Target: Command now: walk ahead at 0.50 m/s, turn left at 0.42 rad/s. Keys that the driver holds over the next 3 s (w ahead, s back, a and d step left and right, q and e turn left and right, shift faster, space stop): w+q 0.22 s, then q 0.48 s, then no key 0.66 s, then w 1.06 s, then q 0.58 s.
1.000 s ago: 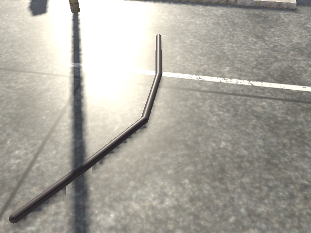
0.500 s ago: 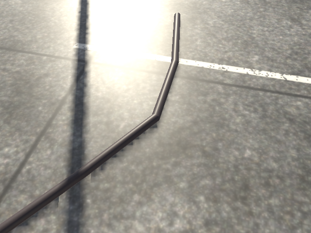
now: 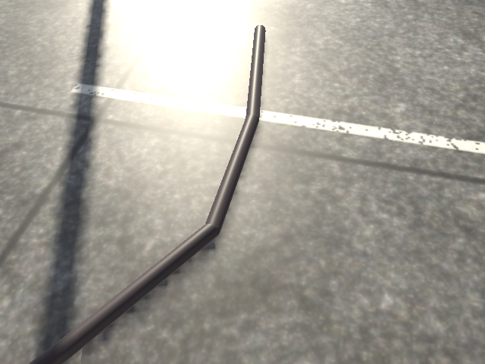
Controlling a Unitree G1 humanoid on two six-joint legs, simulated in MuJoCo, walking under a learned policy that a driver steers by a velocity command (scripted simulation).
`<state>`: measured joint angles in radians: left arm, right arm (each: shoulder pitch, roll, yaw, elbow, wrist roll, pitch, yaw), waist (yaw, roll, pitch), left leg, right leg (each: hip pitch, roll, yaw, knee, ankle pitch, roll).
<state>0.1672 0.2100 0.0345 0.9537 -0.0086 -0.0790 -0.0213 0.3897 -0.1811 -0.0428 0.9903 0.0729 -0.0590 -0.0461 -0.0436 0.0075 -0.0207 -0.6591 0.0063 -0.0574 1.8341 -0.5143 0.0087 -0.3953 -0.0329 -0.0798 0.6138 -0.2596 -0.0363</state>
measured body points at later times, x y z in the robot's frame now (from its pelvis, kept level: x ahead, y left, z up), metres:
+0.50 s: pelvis +0.24 +0.07 +0.00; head +0.29 +0.09 +0.45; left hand +0.28 +0.37 -0.12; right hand +0.48 -0.13 -0.10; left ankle +0.29 +0.15 -0.73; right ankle +0.22 -0.10 -0.62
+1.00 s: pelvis +0.35 +0.05 +0.01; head +0.39 +0.05 +0.46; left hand +0.36 +0.36 -0.08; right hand +0.63 -0.10 -0.09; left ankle +0.24 +0.16 -0.65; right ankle +0.44 -0.02 -0.73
